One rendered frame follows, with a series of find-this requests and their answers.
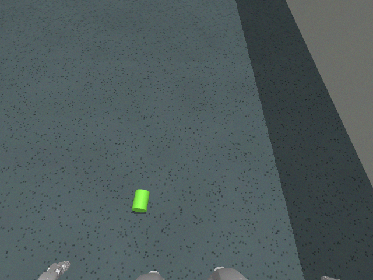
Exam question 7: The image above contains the left robot hand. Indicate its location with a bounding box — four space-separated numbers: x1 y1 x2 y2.
38 261 71 280

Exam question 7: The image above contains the can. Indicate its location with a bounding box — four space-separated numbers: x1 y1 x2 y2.
132 189 150 212

